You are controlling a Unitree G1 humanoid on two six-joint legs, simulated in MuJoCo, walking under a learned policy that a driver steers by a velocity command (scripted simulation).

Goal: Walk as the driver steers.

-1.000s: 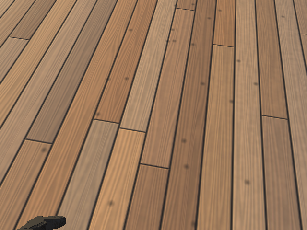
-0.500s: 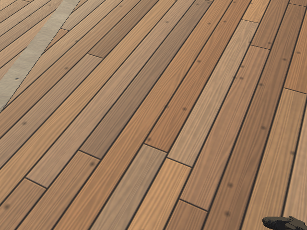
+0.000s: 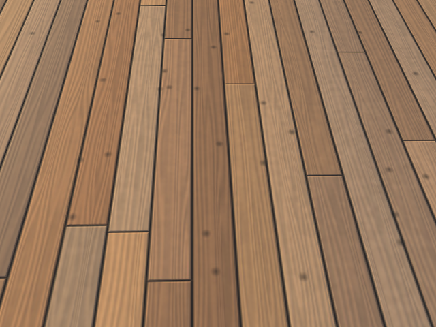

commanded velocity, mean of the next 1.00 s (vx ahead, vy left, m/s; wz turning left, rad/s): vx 0.00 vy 0.00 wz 0.38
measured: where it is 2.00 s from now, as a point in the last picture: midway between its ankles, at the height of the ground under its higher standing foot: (215, 314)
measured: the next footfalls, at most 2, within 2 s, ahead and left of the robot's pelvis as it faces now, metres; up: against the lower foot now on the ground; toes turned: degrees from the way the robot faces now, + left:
right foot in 0.16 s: +0.06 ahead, -0.17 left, +0.00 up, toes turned +2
left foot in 0.54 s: +0.02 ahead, +0.10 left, +0.00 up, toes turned +23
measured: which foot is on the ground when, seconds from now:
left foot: down 0.00-0.18, up 0.20-0.52, down 0.54-1.00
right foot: up 0.00-0.14, down 0.16-0.54, up 0.56-1.00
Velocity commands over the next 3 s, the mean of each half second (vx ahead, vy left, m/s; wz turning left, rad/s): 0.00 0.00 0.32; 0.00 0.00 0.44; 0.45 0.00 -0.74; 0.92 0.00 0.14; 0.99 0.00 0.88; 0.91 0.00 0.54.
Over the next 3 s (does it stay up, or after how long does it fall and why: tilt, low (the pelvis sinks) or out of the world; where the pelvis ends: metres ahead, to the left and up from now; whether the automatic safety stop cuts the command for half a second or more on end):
stays up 1.31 0.33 -0.02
